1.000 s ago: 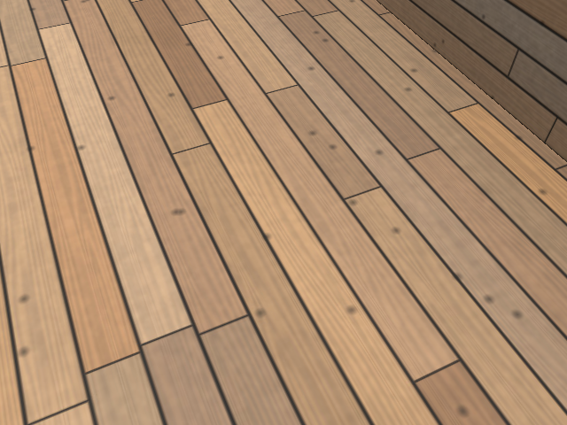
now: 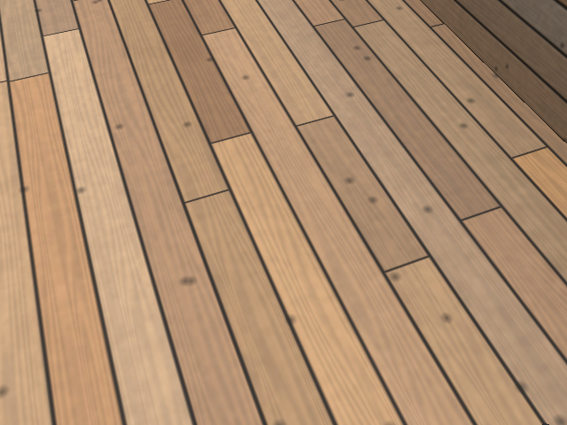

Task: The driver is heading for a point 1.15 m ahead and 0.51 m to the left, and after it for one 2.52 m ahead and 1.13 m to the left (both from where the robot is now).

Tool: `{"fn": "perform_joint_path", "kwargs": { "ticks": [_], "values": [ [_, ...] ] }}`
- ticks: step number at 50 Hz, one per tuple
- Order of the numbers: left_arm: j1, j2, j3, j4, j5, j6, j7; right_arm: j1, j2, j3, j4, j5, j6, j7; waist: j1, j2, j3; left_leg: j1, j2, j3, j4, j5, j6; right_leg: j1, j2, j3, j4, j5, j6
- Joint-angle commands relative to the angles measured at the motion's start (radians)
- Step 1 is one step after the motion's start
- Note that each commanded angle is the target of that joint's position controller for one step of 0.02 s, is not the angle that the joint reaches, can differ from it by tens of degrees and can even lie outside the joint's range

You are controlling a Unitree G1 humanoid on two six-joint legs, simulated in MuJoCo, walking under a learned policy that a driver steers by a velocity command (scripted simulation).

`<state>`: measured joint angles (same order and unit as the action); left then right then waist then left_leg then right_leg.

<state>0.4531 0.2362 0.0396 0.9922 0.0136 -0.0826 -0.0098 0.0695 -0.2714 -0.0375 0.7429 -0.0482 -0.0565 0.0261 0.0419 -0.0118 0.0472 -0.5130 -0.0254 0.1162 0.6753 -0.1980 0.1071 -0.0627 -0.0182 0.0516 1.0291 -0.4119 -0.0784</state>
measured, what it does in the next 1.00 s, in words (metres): walks ahead, turning left: right foot, then left foot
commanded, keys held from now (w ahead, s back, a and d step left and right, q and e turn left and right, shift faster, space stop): w+q+shift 1.00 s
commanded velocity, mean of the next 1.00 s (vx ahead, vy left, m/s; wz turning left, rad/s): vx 0.99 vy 0.00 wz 0.78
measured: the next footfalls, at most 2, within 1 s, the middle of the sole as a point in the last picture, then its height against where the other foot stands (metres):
right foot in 0.40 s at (335, 364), level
left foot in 0.86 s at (200, 258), level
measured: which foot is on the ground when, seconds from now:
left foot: down 0.00-0.38, up 0.40-0.84, down 0.86-1.00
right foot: up 0.00-0.38, down 0.40-0.84, up 0.86-1.00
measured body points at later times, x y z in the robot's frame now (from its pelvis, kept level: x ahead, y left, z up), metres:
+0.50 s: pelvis +0.45 +0.02 +0.02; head +0.49 +0.03 +0.46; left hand +0.55 +0.31 -0.08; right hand +0.56 -0.25 -0.11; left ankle +0.25 +0.07 -0.60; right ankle +0.55 -0.08 -0.71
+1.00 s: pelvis +0.84 +0.26 +0.01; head +0.87 +0.27 +0.46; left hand +0.77 +0.53 -0.09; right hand +1.08 +0.09 -0.12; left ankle +0.84 +0.26 -0.71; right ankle +0.92 +0.08 -0.60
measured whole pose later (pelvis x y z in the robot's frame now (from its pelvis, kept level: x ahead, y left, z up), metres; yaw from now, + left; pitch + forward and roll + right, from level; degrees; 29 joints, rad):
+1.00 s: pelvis +0.84 +0.26 +0.01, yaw +49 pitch -1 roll +1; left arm 0.16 0.22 0.00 0.70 0.06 -0.08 0.00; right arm 0.35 -0.33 -0.07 0.82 -0.02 -0.01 0.00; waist -0.01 0.01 0.07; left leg -0.28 -0.23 0.02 0.56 -0.27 0.20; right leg -0.48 -0.10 0.09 1.34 -0.38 0.05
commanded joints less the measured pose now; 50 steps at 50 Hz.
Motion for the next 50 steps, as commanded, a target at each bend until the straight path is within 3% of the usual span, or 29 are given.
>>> {"fn": "perform_joint_path", "kwargs": {
  "ticks": [1,4,7,10,13,16,18,19,20,21,22,23,24,26,28,32,33,36,38,40,41,42,43,44,45,46,47,49,50],
  "values": [
    [-0.134,0.128,0.020,-0.151,0.002,-0.044,-0.007,0.263,-0.145,-0.059,0.067,0.016,-0.010,-0.004,-0.109,0.039,-0.097,0.599,0.310,-0.683,-0.460,-0.437,0.137,-0.679,-0.057,0.030,0.355,0.196,-0.053],
    [-0.146,0.059,0.000,-0.176,0.051,-0.015,-0.026,0.252,-0.063,-0.032,0.109,0.027,-0.025,-0.010,-0.008,0.054,-0.028,0.327,0.189,-0.499,-0.511,-0.291,0.141,-0.548,-0.112,0.024,0.215,0.181,0.003],
    [-0.302,0.057,-0.014,-0.250,0.057,0.009,-0.037,0.320,-0.078,-0.035,0.134,0.047,-0.043,-0.019,-0.017,0.033,0.079,0.242,0.172,-0.461,-0.604,-0.228,0.185,-0.647,-0.138,-0.019,0.062,0.233,0.075],
    [-0.487,0.065,-0.029,-0.321,0.038,0.004,-0.047,0.353,-0.096,-0.043,0.128,0.045,-0.051,-0.016,-0.056,0.019,0.124,0.178,0.109,-0.379,-0.636,-0.011,0.160,-0.562,-0.093,-0.065,-0.249,0.425,0.119],
    [-0.571,0.071,-0.036,-0.354,0.019,0.001,-0.050,0.407,-0.145,-0.059,0.131,0.057,-0.058,-0.015,-0.094,0.038,0.086,0.246,0.122,-0.380,-0.625,0.228,0.128,-0.425,-0.042,-0.078,-0.403,0.566,0.110],
    [-0.582,0.111,-0.027,-0.378,0.017,0.000,-0.030,0.424,-0.162,-0.064,0.134,0.056,-0.046,-0.025,-0.093,0.053,0.033,0.441,0.140,-0.389,-0.498,0.500,0.091,-0.373,-0.006,-0.062,-0.512,0.499,0.086],
    [-0.381,0.180,0.004,-0.330,0.013,-0.008,-0.003,0.416,-0.213,-0.075,0.135,0.043,-0.040,-0.027,-0.005,0.076,-0.124,0.481,0.125,-0.378,-0.212,0.792,0.052,-0.111,0.051,-0.072,-0.507,0.317,0.057],
    [-0.187,0.219,0.023,-0.285,0.015,-0.012,0.017,0.374,-0.232,-0.081,0.124,0.041,-0.039,-0.023,0.101,0.070,-0.216,0.367,0.083,-0.362,0.035,0.711,0.036,0.124,0.008,-0.057,-0.503,0.275,0.045],
    [0.024,0.297,0.050,-0.265,0.044,-0.013,0.043,0.358,-0.140,-0.060,0.092,0.038,-0.046,-0.019,0.172,-0.012,-0.368,0.194,0.024,-0.316,0.367,0.415,0.037,0.369,-0.209,0.150,-0.485,-0.071,0.028],
    [-0.009,0.363,0.064,-0.265,0.082,-0.013,0.034,0.487,0.029,-0.020,0.037,0.099,-0.044,-0.020,0.045,-0.335,-0.503,-0.133,-0.078,-0.237,0.686,-0.308,0.010,0.573,-0.506,0.712,-0.689,-0.383,-0.071],
    [-0.096,0.280,0.063,-0.277,0.056,-0.002,0.026,0.397,-0.071,-0.029,0.038,0.077,-0.030,-0.029,0.048,-0.240,-0.407,-0.227,-0.010,-0.227,0.750,-0.210,0.033,0.448,-0.447,0.789,-0.790,-0.497,-0.068],
    [-0.180,0.188,0.042,-0.281,0.047,-0.004,0.023,0.302,-0.104,-0.039,0.034,0.059,-0.020,-0.024,0.038,-0.134,-0.230,-0.253,0.040,-0.207,0.713,-0.107,0.031,0.293,-0.390,0.567,-0.778,-0.347,-0.048],
    [-0.203,0.141,0.032,-0.265,0.048,-0.006,0.018,0.265,-0.099,-0.040,0.035,0.048,-0.011,-0.013,0.023,-0.041,-0.153,-0.223,0.076,-0.203,0.670,-0.065,0.024,0.178,-0.352,0.412,-0.775,-0.126,-0.041],
    [-0.167,0.100,0.019,-0.214,0.041,-0.016,0.019,0.234,-0.055,-0.035,0.010,0.023,0.017,0.012,-0.017,-0.078,-0.081,-0.187,0.116,-0.198,0.634,-0.060,0.008,0.046,-0.298,0.205,-0.795,0.083,-0.014],
    [-0.134,0.067,0.012,-0.169,0.014,-0.034,0.006,0.165,-0.015,-0.022,-0.035,0.018,0.046,0.027,-0.037,-0.082,-0.032,-0.236,0.148,-0.182,0.624,-0.045,0.001,0.010,-0.282,0.075,-0.825,0.200,0.009],
    [-0.166,0.083,0.014,-0.151,0.012,-0.056,0.000,0.031,-0.026,-0.005,-0.116,0.020,0.059,0.054,-0.073,-0.064,0.036,-0.250,0.140,-0.116,0.487,0.152,-0.004,-0.072,-0.209,-0.191,-0.896,0.419,0.038],
    [-0.165,0.116,0.018,-0.154,0.015,-0.064,0.000,-0.007,-0.030,0.002,-0.148,0.023,0.059,0.060,-0.083,-0.073,0.067,-0.230,0.154,-0.102,0.385,0.189,0.002,-0.096,-0.232,-0.220,-0.913,0.482,0.034],
    [-0.106,0.159,0.025,-0.131,0.014,-0.060,0.011,-0.119,-0.054,0.010,-0.168,0.019,0.054,0.074,-0.058,-0.007,0.120,-0.130,0.088,0.034,0.152,0.243,0.046,-0.032,-0.190,-0.340,-0.937,0.735,0.054],
    [-0.054,0.215,0.033,-0.134,0.015,-0.044,0.025,-0.085,-0.076,0.006,-0.149,0.023,0.048,0.072,-0.083,-0.037,0.060,-0.029,0.004,0.100,0.102,0.204,0.078,0.089,-0.202,-0.367,-0.801,1.251,0.067],
    [-0.083,0.288,0.053,-0.156,0.020,-0.004,0.038,0.114,-0.129,-0.017,-0.096,0.028,0.043,0.053,-0.208,-0.097,-0.065,0.185,-0.054,0.085,0.085,0.094,0.114,0.134,-0.248,-0.350,-0.513,1.492,0.059],
    [-0.126,0.303,0.060,-0.179,0.022,0.016,0.038,0.314,-0.172,-0.043,-0.037,0.030,0.040,0.037,-0.296,-0.105,-0.155,0.399,-0.077,0.051,0.070,0.035,0.140,0.065,-0.263,-0.323,-0.265,1.470,0.040],
    [-0.137,0.289,0.061,-0.191,0.030,0.026,0.030,0.472,-0.220,-0.076,0.030,0.030,0.041,0.011,-0.338,-0.038,-0.220,0.660,-0.083,-0.032,0.011,-0.034,0.164,-0.119,-0.218,-0.310,0.070,1.125,0.048],
    [-0.146,0.150,0.030,-0.228,0.039,0.020,0.010,0.376,-0.296,-0.100,0.028,0.048,0.054,-0.011,-0.219,0.224,-0.121,0.719,0.073,-0.307,-0.047,-0.009,0.202,-0.434,-0.018,-0.293,0.455,0.040,0.079],
    [-0.113,0.151,0.022,-0.355,0.015,-0.003,0.010,0.325,-0.390,-0.112,-0.029,0.014,0.068,-0.007,-0.137,0.268,-0.300,0.978,0.248,-0.856,-0.246,-0.080,0.401,-0.775,0.066,-0.088,0.670,-0.105,0.117],
    [-0.204,0.187,0.016,-0.372,0.020,-0.033,0.011,0.357,-0.349,-0.115,-0.039,0.015,0.069,-0.018,-0.178,0.085,-0.278,0.934,0.287,-0.952,-0.397,-0.199,0.381,-0.847,0.002,0.029,0.611,-0.016,0.108],
    [-0.227,0.189,0.010,-0.365,0.016,-0.045,0.012,0.334,-0.291,-0.103,-0.016,0.021,0.058,-0.026,-0.135,-0.016,-0.131,0.771,0.266,-0.891,-0.434,-0.170,0.340,-0.831,-0.040,0.034,0.496,0.041,0.102],
    [-0.251,0.177,0.005,-0.361,0.028,-0.042,0.015,0.309,-0.256,-0.093,-0.002,0.026,0.041,-0.031,-0.085,-0.080,-0.058,0.615,0.221,-0.799,-0.435,-0.070,0.306,-0.762,-0.072,0.032,0.400,0.046,0.108],
    [-0.210,0.164,-0.001,-0.344,0.062,0.001,0.013,0.250,-0.207,-0.070,-0.011,0.035,0.009,-0.039,-0.008,-0.097,-0.020,0.400,0.140,-0.644,-0.438,0.072,0.279,-0.623,-0.107,0.034,0.281,0.017,0.137],
    [-0.220,0.155,-0.003,-0.350,0.065,0.021,0.009,0.255,-0.190,-0.062,-0.008,0.042,-0.004,-0.035,0.003,-0.093,-0.007,0.326,0.113,-0.607,-0.452,0.086,0.276,-0.592,-0.119,0.025,0.214,-0.006,0.153]
  ]
}}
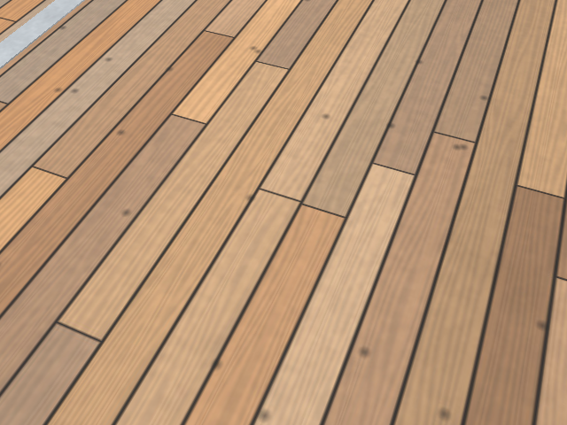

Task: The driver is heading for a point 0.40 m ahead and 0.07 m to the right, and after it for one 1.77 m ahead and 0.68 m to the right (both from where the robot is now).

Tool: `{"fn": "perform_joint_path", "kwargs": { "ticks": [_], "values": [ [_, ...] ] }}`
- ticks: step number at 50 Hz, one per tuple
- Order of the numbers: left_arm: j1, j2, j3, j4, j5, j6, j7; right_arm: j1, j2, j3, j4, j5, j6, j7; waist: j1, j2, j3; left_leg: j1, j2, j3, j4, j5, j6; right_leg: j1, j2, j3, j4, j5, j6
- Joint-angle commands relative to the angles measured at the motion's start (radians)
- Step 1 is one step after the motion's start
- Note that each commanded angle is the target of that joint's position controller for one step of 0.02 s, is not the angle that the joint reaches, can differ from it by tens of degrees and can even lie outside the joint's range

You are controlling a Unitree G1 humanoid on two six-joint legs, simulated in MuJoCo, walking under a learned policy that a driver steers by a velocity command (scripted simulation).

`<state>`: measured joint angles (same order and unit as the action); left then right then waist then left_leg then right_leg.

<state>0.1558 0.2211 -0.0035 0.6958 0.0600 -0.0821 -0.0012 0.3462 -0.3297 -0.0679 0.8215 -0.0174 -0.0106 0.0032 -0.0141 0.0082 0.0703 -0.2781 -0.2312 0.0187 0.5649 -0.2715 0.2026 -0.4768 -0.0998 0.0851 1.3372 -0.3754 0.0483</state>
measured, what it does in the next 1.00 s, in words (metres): walks ahead, turning right: right foot, then left foot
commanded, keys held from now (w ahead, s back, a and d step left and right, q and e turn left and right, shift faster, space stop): w+shift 0.18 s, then e+shift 0.82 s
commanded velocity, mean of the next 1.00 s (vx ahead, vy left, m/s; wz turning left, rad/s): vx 0.41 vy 0.00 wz -0.36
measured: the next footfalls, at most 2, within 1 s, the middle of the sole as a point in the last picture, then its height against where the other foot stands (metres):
right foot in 0.28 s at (365, 408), level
left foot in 0.68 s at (284, 329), level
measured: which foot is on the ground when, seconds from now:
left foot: down 0.00-0.26, up 0.28-0.66, down 0.68-1.00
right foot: up 0.00-0.26, down 0.28-0.68, up 0.70-1.00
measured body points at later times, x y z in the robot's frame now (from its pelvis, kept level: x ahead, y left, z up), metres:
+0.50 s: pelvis +0.41 -0.06 +0.02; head +0.46 -0.06 +0.47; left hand +0.44 +0.22 -0.10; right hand +0.64 -0.31 -0.05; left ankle +0.46 +0.09 -0.65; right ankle +0.45 -0.14 -0.72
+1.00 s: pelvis +0.55 -0.04 +0.02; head +0.60 -0.06 +0.47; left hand +0.83 +0.15 -0.07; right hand +0.56 -0.36 -0.08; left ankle +0.66 +0.06 -0.72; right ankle +0.52 -0.17 -0.66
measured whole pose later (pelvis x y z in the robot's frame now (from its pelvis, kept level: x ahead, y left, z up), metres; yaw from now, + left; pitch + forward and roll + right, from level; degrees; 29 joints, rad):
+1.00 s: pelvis +0.55 -0.04 +0.02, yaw -28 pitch +2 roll +2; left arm 0.18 0.34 0.08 0.59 -0.02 0.06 0.01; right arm 0.12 -0.29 -0.06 0.71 -0.02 0.01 -0.04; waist -0.02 -0.03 0.07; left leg -0.30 0.03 0.12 0.39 -0.12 0.01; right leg -0.56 -0.09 0.01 0.97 -0.33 0.08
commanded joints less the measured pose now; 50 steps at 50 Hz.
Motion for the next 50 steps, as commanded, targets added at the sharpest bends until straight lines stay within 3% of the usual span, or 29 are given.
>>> {"fn": "perform_joint_path", "kwargs": {
  "ticks": [1,5,7,9,11,12,13,14,15,16,17,18,19,21,23,25,27,32,33,34,35,36,37,38,39,41,43,46,50],
  "values": [
    [0.043,0.151,0.034,-0.070,0.017,0.031,-0.004,-0.016,-0.126,-0.028,-0.083,0.014,-0.061,-0.008,0.059,-0.106,-0.009,0.026,0.297,-0.462,-0.365,0.162,0.171,-0.156,-0.047,-0.031,-0.185,-0.025,0.034],
    [-0.161,0.078,-0.001,-0.146,-0.011,0.022,-0.031,0.036,-0.104,-0.025,-0.055,0.021,-0.086,0.006,-0.019,-0.035,0.031,-0.069,0.207,-0.310,-0.417,0.380,0.080,-0.012,-0.013,-0.113,-0.587,0.432,0.000],
    [-0.192,0.084,0.000,-0.148,-0.024,0.017,-0.034,0.087,-0.107,-0.024,-0.030,0.035,-0.096,0.013,-0.059,-0.010,0.009,0.006,0.243,-0.311,-0.443,0.496,0.047,0.062,0.019,-0.132,-0.693,0.587,-0.038],
    [-0.224,0.116,0.010,-0.158,-0.027,0.015,-0.028,0.115,-0.128,-0.027,-0.008,0.027,-0.095,0.006,-0.078,0.003,0.000,0.173,0.279,-0.306,-0.405,0.658,0.026,0.042,0.048,-0.138,-0.773,0.558,-0.072],
    [-0.145,0.155,0.029,-0.129,-0.012,0.005,-0.015,0.143,-0.166,-0.031,0.016,0.012,-0.092,-0.009,-0.051,0.034,-0.055,0.351,0.297,-0.265,-0.241,1.043,-0.029,0.085,0.131,-0.179,-0.827,0.452,-0.112],
    [-0.023,0.184,0.044,-0.089,-0.014,-0.005,-0.006,0.141,-0.181,-0.033,0.024,-0.002,-0.088,-0.016,0.006,0.060,-0.117,0.396,0.301,-0.252,-0.087,1.165,-0.059,0.181,0.163,-0.176,-0.836,0.414,-0.129],
    [0.158,0.202,0.055,-0.029,-0.019,-0.013,0.003,0.092,-0.184,-0.034,0.022,-0.008,-0.083,-0.021,0.109,0.073,-0.179,0.369,0.278,-0.204,0.127,1.155,-0.088,0.334,0.146,-0.172,-0.902,0.492,-0.144],
    [0.331,0.254,0.069,0.021,-0.013,-0.016,0.014,0.056,-0.139,-0.024,0.002,-0.011,-0.083,-0.025,0.182,0.046,-0.260,0.202,0.224,-0.169,0.411,0.889,-0.108,0.565,0.026,-0.079,-0.827,0.618,-0.177],
    [0.389,0.353,0.098,0.053,0.006,-0.015,0.001,0.235,0.019,0.007,-0.014,0.049,-0.078,-0.024,0.084,-0.343,-0.435,-0.235,0.031,-0.104,0.963,-0.216,-0.211,0.980,-0.350,0.428,-0.700,1.205,-0.434],
    [0.377,0.245,0.082,0.039,-0.066,-0.035,-0.018,0.194,-0.016,0.040,0.007,0.008,-0.088,0.004,0.132,-0.275,-0.595,-0.328,0.078,-0.240,1.016,-0.279,-0.202,1.058,-0.259,0.636,-0.873,0.939,-0.417],
    [0.251,0.219,0.083,0.013,-0.078,-0.039,-0.017,0.044,-0.083,0.019,-0.054,0.035,-0.090,0.007,0.119,-0.181,-0.411,-0.403,0.161,-0.224,0.951,-0.220,-0.208,0.925,-0.224,0.492,-0.905,0.813,-0.383],
    [0.154,0.202,0.081,-0.011,-0.085,-0.037,-0.020,-0.095,-0.101,0.025,-0.102,0.018,-0.096,0.005,0.102,-0.029,-0.268,-0.405,0.197,-0.178,0.871,-0.175,-0.208,0.738,-0.165,0.397,-0.939,0.821,-0.348],
    [0.122,0.199,0.078,-0.023,-0.085,-0.036,-0.019,-0.179,-0.102,0.022,-0.131,0.003,-0.098,0.002,0.084,0.042,-0.158,-0.425,0.199,-0.144,0.836,-0.169,-0.219,0.586,-0.134,0.360,-0.982,0.887,-0.347],
    [0.114,0.211,0.084,-0.019,-0.071,-0.032,-0.014,-0.155,-0.070,0.026,-0.171,-0.005,-0.090,0.000,0.000,0.028,-0.115,-0.350,0.221,-0.151,0.725,-0.138,-0.230,0.411,-0.089,0.321,-1.039,0.925,-0.354],
    [0.072,0.222,0.090,-0.032,-0.077,-0.020,-0.005,-0.134,-0.039,0.038,-0.180,0.000,-0.079,-0.010,-0.044,-0.005,-0.102,-0.274,0.231,-0.132,0.469,-0.113,-0.253,0.259,-0.034,0.240,-1.050,0.928,-0.332],
    [0.067,0.276,0.110,-0.041,-0.076,0.006,0.012,-0.187,-0.015,0.052,-0.192,0.006,-0.071,-0.020,-0.033,-0.048,-0.133,-0.126,0.170,-0.081,0.238,0.010,-0.278,0.130,0.022,0.180,-1.034,0.957,-0.303],
    [0.104,0.303,0.126,-0.036,-0.088,0.034,0.026,-0.241,-0.029,0.047,-0.205,0.012,-0.059,-0.018,-0.011,-0.081,-0.189,-0.031,0.127,-0.090,0.108,0.178,-0.285,0.112,0.049,0.195,-1.008,0.822,-0.241],
    [0.081,0.241,0.125,-0.071,-0.094,0.082,0.056,-0.291,-0.085,0.015,-0.231,0.018,-0.058,-0.016,-0.021,-0.141,-0.176,0.017,0.159,-0.194,-0.122,0.286,-0.266,0.187,0.080,0.355,-0.871,0.440,-0.153],
    [0.063,0.210,0.118,-0.085,-0.094,0.087,0.056,-0.248,-0.091,0.007,-0.216,0.013,-0.065,-0.017,-0.039,-0.126,-0.189,0.100,0.204,-0.188,-0.199,0.373,-0.241,0.166,0.117,0.339,-0.783,0.351,-0.123],
    [0.121,0.136,0.097,-0.089,-0.084,0.091,0.050,-0.197,-0.117,0.001,-0.210,-0.004,-0.064,-0.025,-0.022,0.008,-0.266,0.279,0.388,-0.311,-0.196,0.527,-0.160,0.073,0.187,0.244,-0.554,0.010,-0.078],
    [0.267,0.091,0.082,-0.077,-0.067,0.089,0.046,-0.200,-0.109,0.012,-0.233,-0.026,-0.047,-0.030,0.051,0.168,-0.306,0.427,0.586,-0.527,-0.124,0.872,-0.038,-0.099,0.287,0.136,-0.363,-0.391,-0.041],
    [0.382,0.176,0.092,-0.096,-0.081,0.086,0.028,-0.216,-0.135,-0.007,-0.219,-0.016,-0.028,-0.028,0.108,0.325,-0.399,0.419,0.742,-0.745,-0.183,0.621,0.090,-0.152,0.176,0.074,-0.198,-0.345,-0.013],
    [0.319,0.254,0.117,-0.065,-0.093,0.097,0.033,-0.276,-0.064,0.002,-0.250,-0.008,-0.023,-0.035,0.070,0.202,-0.301,0.348,0.637,-0.645,-0.214,0.416,0.077,-0.191,0.126,0.053,-0.111,-0.242,0.023],
    [0.244,0.292,0.133,-0.065,-0.097,0.113,0.039,-0.302,-0.029,0.011,-0.255,-0.004,-0.016,-0.038,0.048,0.114,-0.227,0.262,0.561,-0.483,-0.219,0.295,0.030,-0.208,0.100,0.033,-0.072,-0.155,0.042],
    [0.215,0.289,0.137,-0.067,-0.092,0.130,0.046,-0.329,-0.031,0.012,-0.261,-0.004,-0.010,-0.039,0.050,0.075,-0.191,0.175,0.513,-0.400,-0.235,0.265,0.009,-0.185,0.079,0.021,-0.045,-0.110,0.055],
    [0.172,0.234,0.123,-0.103,-0.082,0.138,0.041,-0.334,-0.056,0.001,-0.239,-0.012,-0.005,-0.046,0.052,0.083,-0.140,0.066,0.464,-0.268,-0.269,0.321,0.013,-0.149,0.058,-0.024,-0.068,-0.041,0.060],
    [0.135,0.182,0.106,-0.132,-0.086,0.132,0.036,-0.297,-0.061,-0.007,-0.214,-0.013,-0.004,-0.053,0.034,0.109,-0.157,0.105,0.468,-0.205,-0.283,0.375,0.034,-0.159,0.042,-0.049,-0.140,-0.013,0.062],
    [0.087,0.174,0.098,-0.159,-0.082,0.129,0.023,-0.280,-0.085,-0.023,-0.195,-0.005,0.000,-0.054,0.018,0.108,-0.194,0.152,0.511,-0.146,-0.283,0.400,0.056,-0.129,0.005,-0.055,-0.261,0.024,0.055],
    [0.060,0.184,0.099,-0.172,-0.084,0.138,0.000,-0.300,-0.134,-0.047,-0.184,0.006,0.003,-0.039,0.021,0.137,-0.194,0.104,0.529,-0.034,-0.279,0.361,0.022,0.021,0.005,-0.106,-0.448,0.069,0.016]
  ]
}}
